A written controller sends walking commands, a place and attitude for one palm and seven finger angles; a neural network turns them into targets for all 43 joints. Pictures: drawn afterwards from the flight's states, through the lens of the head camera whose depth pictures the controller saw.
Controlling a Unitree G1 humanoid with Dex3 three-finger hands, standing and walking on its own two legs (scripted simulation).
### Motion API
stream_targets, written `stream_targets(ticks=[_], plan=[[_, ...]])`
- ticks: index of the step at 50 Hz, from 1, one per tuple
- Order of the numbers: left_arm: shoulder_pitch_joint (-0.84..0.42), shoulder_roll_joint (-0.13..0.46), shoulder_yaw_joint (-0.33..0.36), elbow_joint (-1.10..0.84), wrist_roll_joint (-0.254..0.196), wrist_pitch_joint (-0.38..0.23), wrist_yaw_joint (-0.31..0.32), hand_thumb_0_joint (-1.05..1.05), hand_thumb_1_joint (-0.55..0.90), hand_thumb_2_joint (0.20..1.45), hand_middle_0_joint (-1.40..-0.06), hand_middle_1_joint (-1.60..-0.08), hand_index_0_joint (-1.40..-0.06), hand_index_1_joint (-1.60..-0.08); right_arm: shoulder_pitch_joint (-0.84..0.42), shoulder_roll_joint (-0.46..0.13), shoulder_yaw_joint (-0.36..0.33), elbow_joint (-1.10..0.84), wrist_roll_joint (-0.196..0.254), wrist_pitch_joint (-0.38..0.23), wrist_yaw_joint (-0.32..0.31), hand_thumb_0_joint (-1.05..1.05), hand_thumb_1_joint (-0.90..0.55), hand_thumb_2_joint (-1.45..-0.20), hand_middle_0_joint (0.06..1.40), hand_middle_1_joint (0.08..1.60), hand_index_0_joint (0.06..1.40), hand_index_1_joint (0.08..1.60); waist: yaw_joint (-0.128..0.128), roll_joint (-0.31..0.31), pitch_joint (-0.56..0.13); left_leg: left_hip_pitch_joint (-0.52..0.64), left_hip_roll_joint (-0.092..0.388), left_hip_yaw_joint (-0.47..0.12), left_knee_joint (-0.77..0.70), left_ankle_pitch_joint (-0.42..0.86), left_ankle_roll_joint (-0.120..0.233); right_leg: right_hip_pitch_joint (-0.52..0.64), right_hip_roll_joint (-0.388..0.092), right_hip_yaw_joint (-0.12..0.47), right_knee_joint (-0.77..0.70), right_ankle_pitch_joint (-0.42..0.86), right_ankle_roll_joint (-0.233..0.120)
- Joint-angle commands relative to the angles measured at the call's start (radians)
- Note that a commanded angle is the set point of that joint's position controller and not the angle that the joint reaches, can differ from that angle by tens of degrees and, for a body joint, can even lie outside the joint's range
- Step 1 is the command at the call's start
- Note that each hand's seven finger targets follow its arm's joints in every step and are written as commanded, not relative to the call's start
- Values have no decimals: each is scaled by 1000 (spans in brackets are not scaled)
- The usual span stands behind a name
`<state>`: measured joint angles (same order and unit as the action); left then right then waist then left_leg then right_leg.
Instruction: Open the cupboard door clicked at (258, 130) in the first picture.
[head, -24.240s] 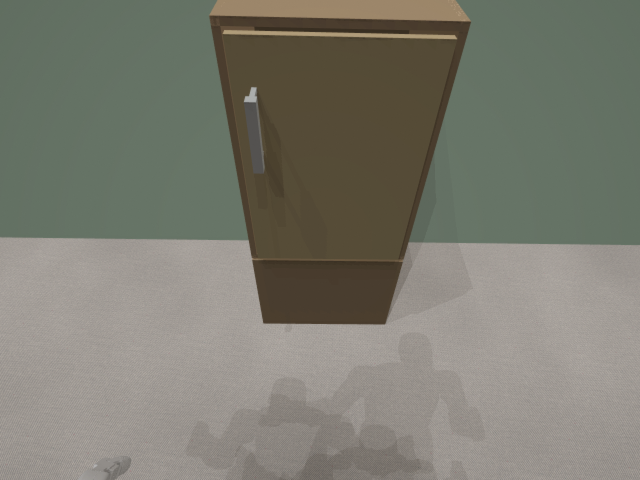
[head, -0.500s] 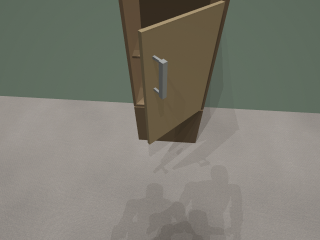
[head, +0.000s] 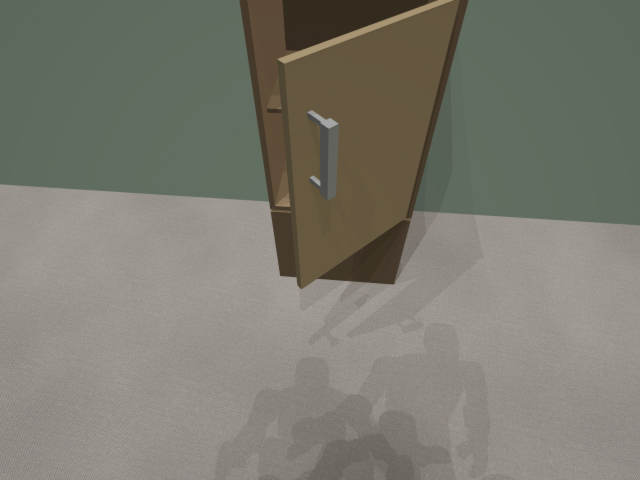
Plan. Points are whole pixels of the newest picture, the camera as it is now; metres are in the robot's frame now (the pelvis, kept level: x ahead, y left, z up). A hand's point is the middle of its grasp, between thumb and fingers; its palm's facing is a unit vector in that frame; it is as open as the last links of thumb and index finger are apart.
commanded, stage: look to check the result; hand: left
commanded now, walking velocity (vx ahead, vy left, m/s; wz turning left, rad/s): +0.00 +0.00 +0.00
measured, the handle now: (321, 156) +0.61 +0.03 +0.04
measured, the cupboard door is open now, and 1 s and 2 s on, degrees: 45 45 45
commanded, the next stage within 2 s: walk to a spot facing it in 0.08 s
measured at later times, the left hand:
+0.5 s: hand out of the picture +0.06 +0.20 -0.18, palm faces -0.09 -0.97 -0.24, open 7.4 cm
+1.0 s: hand out of the picture +0.10 +0.15 -0.17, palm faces -0.29 -0.92 -0.25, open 7.4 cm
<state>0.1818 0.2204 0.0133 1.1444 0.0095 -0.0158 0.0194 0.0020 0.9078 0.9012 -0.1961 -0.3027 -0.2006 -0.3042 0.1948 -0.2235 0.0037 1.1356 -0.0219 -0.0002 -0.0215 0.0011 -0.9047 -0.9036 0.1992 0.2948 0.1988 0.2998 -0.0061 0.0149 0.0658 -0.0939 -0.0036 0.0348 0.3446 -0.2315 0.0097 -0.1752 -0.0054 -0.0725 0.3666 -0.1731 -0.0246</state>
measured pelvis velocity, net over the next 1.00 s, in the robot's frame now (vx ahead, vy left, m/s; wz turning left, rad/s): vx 0.00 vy -0.03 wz -0.38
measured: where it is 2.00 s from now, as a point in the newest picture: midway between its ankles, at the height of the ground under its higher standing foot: outside the picture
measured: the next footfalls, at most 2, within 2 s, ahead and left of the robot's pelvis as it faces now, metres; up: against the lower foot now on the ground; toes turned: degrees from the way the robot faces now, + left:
left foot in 1.16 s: +0.11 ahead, +0.09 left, +0.00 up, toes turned -29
right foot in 1.56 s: -0.04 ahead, -0.12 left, +0.00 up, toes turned -47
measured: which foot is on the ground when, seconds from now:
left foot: down 0.00-0.64, up 0.66-1.00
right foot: down 0.00-1.00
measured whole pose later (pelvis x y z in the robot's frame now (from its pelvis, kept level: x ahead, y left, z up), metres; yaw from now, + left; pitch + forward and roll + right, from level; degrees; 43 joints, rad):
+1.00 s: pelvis +0.00 -0.03 +0.00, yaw -22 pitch +1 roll +2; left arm 0.25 0.19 0.07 0.95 0.03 0.03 0.01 0.00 0.90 0.90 -0.20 -0.30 -0.20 -0.30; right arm 0.04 -0.24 -0.06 0.91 -0.01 0.05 -0.03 0.00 -0.91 -0.90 0.20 0.29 0.20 0.30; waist 0.04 -0.01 0.11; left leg -0.46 0.03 -0.03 0.97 -0.41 -0.07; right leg -0.27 0.08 0.16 0.46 -0.20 -0.05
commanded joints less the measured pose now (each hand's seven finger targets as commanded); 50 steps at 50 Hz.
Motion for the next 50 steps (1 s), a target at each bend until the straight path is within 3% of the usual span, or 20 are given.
stream_targets(ticks=[1,11,13,14,20,22,24,26,29,30,31,32,33,34,35,36,39,41,44,50], plan=[[9,156,30,-43,2,-18,6,0,900,900,-200,-300,-200,-300,35,-137,-26,-28,3,-18,-7,0,-900,-900,200,300,200,300,2,-18,-54,-45,112,-85,-71,141,14,68,-121,121,-63,141,-24],[-15,172,32,-50,2,-18,5,0,900,900,-200,-300,-200,-300,7,-158,-27,-33,2,-21,-9,0,-900,-900,200,300,200,300,3,-5,-71,-16,121,-79,-74,184,10,77,-121,125,-58,203,-23],[11,112,28,-50,3,-2,8,0,900,900,-200,-300,-200,-300,41,-89,-19,-31,1,-11,-14,0,-900,-900,200,300,200,300,1,-8,-73,-3,125,-51,-31,209,2,42,-120,132,-23,262,-18],[9,118,30,-53,3,7,7,0,900,900,-200,-300,-200,-300,59,-86,-21,-31,2,-4,-17,0,-900,-900,200,300,200,300,-4,-20,-58,-13,130,-38,-16,200,-1,32,-119,134,-4,276,-17],[-1,133,65,-134,13,41,-8,0,900,900,-200,-300,-200,-300,65,-138,-60,-101,0,13,-33,0,-900,-900,200,300,200,300,-9,8,-65,5,192,-23,41,186,24,-98,-71,153,143,270,-23],[-9,117,71,-164,16,50,-17,0,900,900,-200,-300,-200,-300,58,-160,-74,-122,-4,14,-36,0,-900,-900,200,300,200,300,-7,66,-41,3,258,-70,12,179,66,-175,-28,124,256,134,-8],[-29,98,76,-196,16,61,-22,0,900,900,-200,-300,-200,-300,58,-171,-80,-135,-10,7,-37,0,-900,-900,200,300,200,300,-10,167,-13,-2,376,-142,-45,299,156,-265,7,86,492,-266,12],[-37,91,85,-219,15,68,-26,0,900,900,-200,-300,-200,-300,40,-163,-79,-158,-15,3,-39,0,-900,-900,200,300,200,300,-2,152,11,-26,411,-132,-29,388,191,-294,-25,120,591,-347,17],[39,64,84,-215,13,58,-35,0,900,900,-200,-300,-200,-300,-27,-177,-88,-192,-17,4,-35,0,-900,-900,200,300,200,300,43,114,-30,-26,355,-11,89,443,121,-169,-32,55,399,-269,15],[80,71,89,-206,13,52,-36,0,900,900,-200,-300,-200,-300,-29,-178,-90,-194,-13,6,-33,0,-900,-900,200,300,200,300,59,80,-56,-32,323,28,169,425,85,-92,-19,38,279,-163,15],[150,102,99,-185,17,41,-35,0,900,900,-200,-300,-200,-300,-38,-175,-94,-200,-1,9,-29,0,-900,-900,200,300,200,300,96,-6,-87,-91,256,85,330,312,30,27,-31,69,106,60,6],[197,215,120,-179,30,26,-18,0,900,900,-200,-300,-200,-300,-25,-106,-87,-233,15,12,-22,0,-900,-900,200,300,200,300,100,-343,-115,-313,101,153,573,-113,-39,155,-251,438,-33,382,-80],[215,262,127,-184,13,28,-7,0,900,900,-200,-300,-200,-300,-52,-96,-83,-263,14,24,-19,0,-900,-900,200,300,200,300,112,-405,-102,-410,24,56,762,-437,-59,130,-372,604,-47,600,-177],[192,250,124,-189,10,30,1,0,900,900,-200,-300,-200,-300,-37,-101,-83,-249,15,34,-16,0,-900,-900,200,300,200,300,90,-313,-89,-439,59,-38,840,-395,-48,105,-365,557,-53,385,-225],[132,206,120,-213,12,36,6,0,900,900,-200,-300,-200,-300,-86,-100,-87,-244,13,38,-12,0,-900,-900,200,300,200,300,78,-238,-30,-462,75,-54,868,-326,-46,9,-304,558,-79,162,-216],[76,193,117,-232,15,38,6,0,900,900,-200,-300,-200,-300,-102,-91,-89,-246,10,39,-7,0,-900,-900,200,300,200,300,55,-195,1,-477,81,-66,883,-259,-54,-29,-268,544,-80,84,-199],[72,173,111,-246,15,22,8,0,900,900,-200,-300,-200,-300,-72,-69,-83,-239,8,34,0,0,-900,-900,200,300,200,300,30,-74,-92,-445,72,-61,821,-160,-70,28,-211,451,-36,205,-165],[100,176,112,-243,15,19,6,0,900,900,-200,-300,-200,-300,-78,-60,-81,-246,10,33,-2,0,-900,-900,200,300,200,300,37,-76,-138,-440,58,-51,756,-154,-77,85,-189,430,-11,282,-160],[132,178,111,-238,16,21,3,0,900,900,-200,-300,-200,-300,-112,-68,-81,-265,11,30,-7,0,-900,-900,200,300,200,300,52,-127,-126,-465,47,-57,708,-150,-84,123,-178,448,-3,353,-158],[128,194,122,-258,23,29,2,0,900,900,-200,-300,-200,-300,-154,-72,-78,-305,22,17,-13,0,-900,-900,200,300,200,300,57,-172,-116,-395,22,-65,524,-206,-74,79,-179,535,18,382,-184]])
